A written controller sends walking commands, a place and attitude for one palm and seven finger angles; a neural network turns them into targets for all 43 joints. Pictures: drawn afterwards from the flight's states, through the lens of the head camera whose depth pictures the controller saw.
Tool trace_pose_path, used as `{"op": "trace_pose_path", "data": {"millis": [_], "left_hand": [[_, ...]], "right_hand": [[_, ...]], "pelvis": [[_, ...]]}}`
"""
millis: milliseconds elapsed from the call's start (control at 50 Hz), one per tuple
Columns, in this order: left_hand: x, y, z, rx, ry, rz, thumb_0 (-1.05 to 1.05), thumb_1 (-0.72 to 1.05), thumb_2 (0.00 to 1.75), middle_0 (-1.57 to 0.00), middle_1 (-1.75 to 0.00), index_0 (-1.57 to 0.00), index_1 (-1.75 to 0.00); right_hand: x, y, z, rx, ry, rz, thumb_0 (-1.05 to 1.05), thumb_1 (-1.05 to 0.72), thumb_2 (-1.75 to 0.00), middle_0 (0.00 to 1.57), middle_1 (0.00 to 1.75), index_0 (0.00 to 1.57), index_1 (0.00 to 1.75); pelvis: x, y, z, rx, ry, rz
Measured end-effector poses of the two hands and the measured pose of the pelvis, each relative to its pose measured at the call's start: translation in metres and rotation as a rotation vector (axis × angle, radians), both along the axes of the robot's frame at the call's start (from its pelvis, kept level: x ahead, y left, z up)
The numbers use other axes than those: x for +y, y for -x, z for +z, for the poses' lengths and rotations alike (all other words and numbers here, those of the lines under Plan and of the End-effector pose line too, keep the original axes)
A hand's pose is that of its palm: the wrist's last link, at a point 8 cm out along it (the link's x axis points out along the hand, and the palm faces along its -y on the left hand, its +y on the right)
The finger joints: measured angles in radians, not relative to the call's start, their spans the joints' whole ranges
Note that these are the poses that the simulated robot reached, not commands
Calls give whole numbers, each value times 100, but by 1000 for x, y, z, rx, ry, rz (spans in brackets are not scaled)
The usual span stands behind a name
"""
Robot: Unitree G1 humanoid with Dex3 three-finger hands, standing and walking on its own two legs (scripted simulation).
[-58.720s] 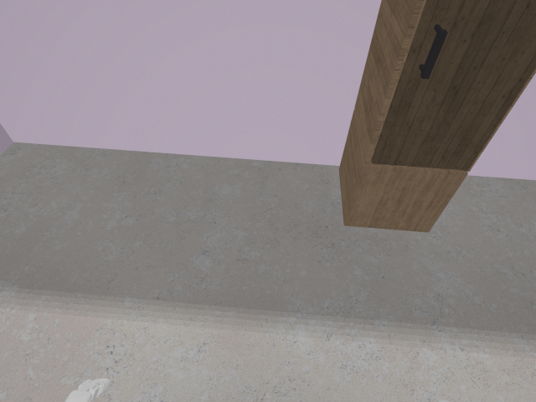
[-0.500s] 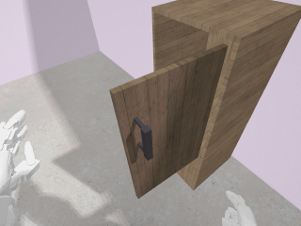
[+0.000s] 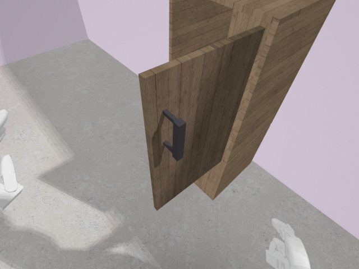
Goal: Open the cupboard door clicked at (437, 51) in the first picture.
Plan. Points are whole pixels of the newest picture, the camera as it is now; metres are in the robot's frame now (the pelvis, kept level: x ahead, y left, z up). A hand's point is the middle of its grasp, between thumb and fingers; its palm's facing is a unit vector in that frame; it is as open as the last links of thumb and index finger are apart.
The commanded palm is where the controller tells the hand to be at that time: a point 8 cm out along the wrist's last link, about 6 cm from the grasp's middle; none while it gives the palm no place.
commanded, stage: step back with the hand held close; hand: left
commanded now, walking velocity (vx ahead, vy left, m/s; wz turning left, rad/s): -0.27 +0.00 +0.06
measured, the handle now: (172, 135) +0.38 +0.04 +0.09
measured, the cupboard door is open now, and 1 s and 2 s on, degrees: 87 87 87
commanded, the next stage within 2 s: stop stepping back and stand still in 0.48 s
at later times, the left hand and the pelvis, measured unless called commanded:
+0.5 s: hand out of the picture +0.09 +0.31 +0.19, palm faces +0.50 -0.77 -0.41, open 7.4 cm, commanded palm +0.02 +0.33 +0.18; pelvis -0.11 +0.03 +0.00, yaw +2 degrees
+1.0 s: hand out of the picture +0.00 +0.29 +0.17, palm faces +0.50 -0.79 -0.34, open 7.4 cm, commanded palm -0.07 +0.31 +0.18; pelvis -0.22 +0.02 -0.01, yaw -2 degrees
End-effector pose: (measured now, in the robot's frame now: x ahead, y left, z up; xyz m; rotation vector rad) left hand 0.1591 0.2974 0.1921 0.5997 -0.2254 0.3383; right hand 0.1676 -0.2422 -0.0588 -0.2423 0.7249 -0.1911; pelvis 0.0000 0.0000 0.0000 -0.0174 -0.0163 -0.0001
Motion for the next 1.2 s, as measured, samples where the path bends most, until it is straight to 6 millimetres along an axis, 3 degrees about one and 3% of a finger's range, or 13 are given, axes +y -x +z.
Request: {"op": "trace_pose_path", "data": {"millis": [120,240,360,480,660,760,860,940,1020,1100,1200], "left_hand": [[12,39,-11,-13,9,88,2,89,90,-21,-31,-21,-30],[12,74,-17,-64,70,117,2,89,90,-21,-31,-21,-30],[27,93,-15,-147,65,59,2,89,90,-22,-31,-21,-30],[45,113,5,-170,36,64,2,89,90,-21,-31,-21,-30],[18,145,1,-125,113,-29,2,89,90,-21,-31,-21,-30],[-3,183,0,-48,14,-74,2,89,90,-21,-31,-21,-30],[0,217,15,-69,-17,-47,2,89,89,-22,-31,-21,-31],[19,216,6,-155,44,37,1,89,90,-22,-31,-21,-31],[23,203,-14,-135,151,81,2,89,90,-21,-31,-21,-30],[-3,209,-18,-66,135,-5,2,90,90,-21,-31,-20,-30],[-31,249,-1,-48,-2,-89,2,89,90,-21,-31,-21,-30]], "right_hand": [[16,28,-18,-6,-32,45,1,-91,-89,20,30,21,30],[24,61,-30,66,-21,93,1,-91,-89,21,30,21,30],[31,89,-24,67,47,79,1,-91,-89,21,30,21,30],[48,118,-8,22,2,60,1,-91,-89,20,30,21,30],[51,164,3,-14,-31,70,1,-91,-89,21,30,21,30],[35,193,-12,-17,-49,79,1,-91,-89,21,30,21,30],[16,236,-18,64,-38,13,1,-91,-89,21,30,21,30],[1,255,-25,43,9,-39,1,-91,-89,21,30,21,30],[-3,271,-25,7,9,-73,1,-91,-89,20,30,20,30],[2,289,-17,-28,-29,-76,1,-91,-89,20,30,20,30],[-1,304,-23,-2,-54,-48,1,-91,-89,20,30,21,30]], "pelvis": [[4,27,-8,-19,6,32],[8,52,-11,-16,5,65],[22,78,-16,-18,10,75],[28,106,-1,-2,54,40],[19,158,7,61,59,7],[6,196,-5,60,10,-14],[7,199,1,32,-11,-54],[13,202,-7,6,-15,-42],[15,224,-8,-33,-37,-39],[5,241,-3,-49,-41,-39],[-8,254,-5,-38,-31,-29]]}}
